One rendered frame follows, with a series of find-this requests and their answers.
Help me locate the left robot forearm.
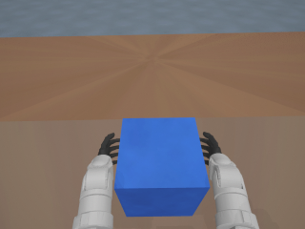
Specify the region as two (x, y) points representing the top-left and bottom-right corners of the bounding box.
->
(72, 155), (113, 229)

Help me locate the robot right hand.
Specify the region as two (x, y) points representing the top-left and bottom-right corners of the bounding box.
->
(199, 132), (222, 166)

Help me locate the right robot forearm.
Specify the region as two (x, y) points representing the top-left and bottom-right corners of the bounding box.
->
(209, 153), (259, 229)

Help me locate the carton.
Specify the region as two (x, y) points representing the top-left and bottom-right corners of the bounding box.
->
(113, 117), (211, 218)

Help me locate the robot left hand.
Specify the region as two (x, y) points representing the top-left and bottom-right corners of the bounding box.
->
(98, 133), (120, 165)

